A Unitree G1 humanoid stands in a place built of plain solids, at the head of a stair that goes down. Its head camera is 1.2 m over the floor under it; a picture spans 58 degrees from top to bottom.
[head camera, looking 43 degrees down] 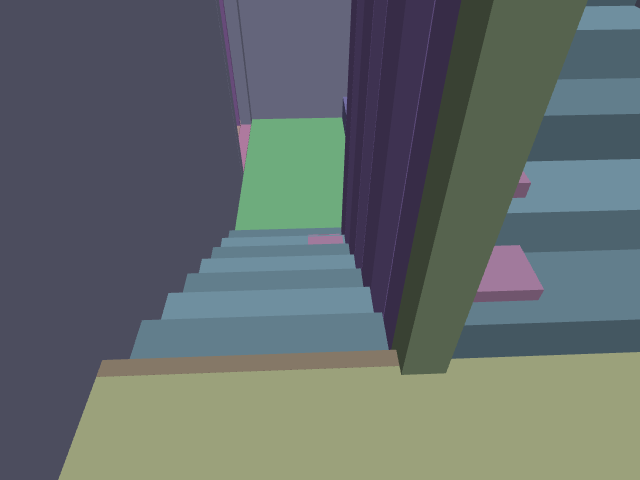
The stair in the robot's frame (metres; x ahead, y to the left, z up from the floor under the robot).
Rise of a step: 0.18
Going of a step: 0.28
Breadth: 0.94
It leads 2 degrees to the left of straight ahead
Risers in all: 8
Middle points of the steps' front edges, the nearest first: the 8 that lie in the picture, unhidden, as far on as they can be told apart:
0.76 0.21 0.00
1.04 0.22 -0.17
1.32 0.24 -0.35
1.61 0.25 -0.53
1.89 0.26 -0.70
2.18 0.27 -0.88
2.46 0.28 -1.05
2.74 0.29 -1.23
